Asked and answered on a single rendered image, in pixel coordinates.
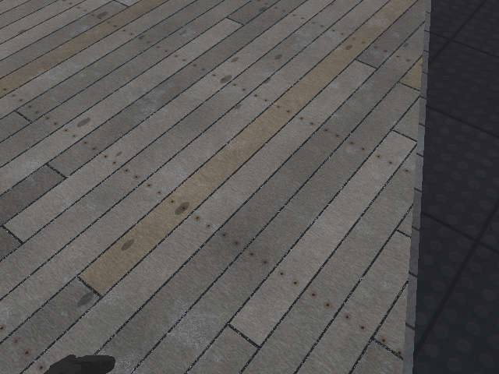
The left robot hand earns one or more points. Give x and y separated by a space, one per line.
88 364

